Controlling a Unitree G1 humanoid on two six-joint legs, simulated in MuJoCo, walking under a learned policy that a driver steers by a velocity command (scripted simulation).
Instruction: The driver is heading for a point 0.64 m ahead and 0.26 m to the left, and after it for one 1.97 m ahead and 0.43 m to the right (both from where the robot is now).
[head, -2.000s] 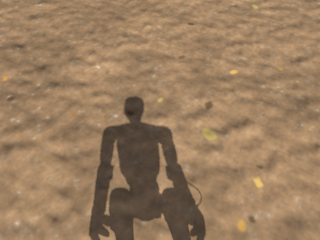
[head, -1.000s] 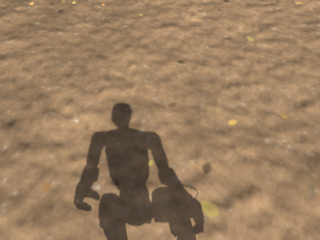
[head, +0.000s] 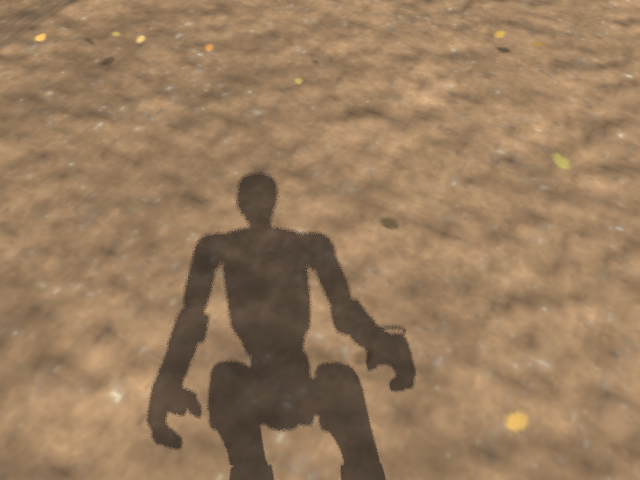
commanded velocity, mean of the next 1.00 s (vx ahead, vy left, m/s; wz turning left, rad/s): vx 0.50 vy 0.00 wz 0.36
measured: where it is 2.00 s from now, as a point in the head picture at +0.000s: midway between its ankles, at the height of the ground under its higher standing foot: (239, 356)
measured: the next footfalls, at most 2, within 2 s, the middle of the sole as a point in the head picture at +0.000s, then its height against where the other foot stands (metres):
right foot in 0.42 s outside the picture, level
left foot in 0.98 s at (240, 418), level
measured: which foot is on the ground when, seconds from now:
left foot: down 0.00-0.44, up 0.46-0.96, down 0.98-1.00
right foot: up 0.00-0.40, down 0.42-0.96, up 0.98-1.00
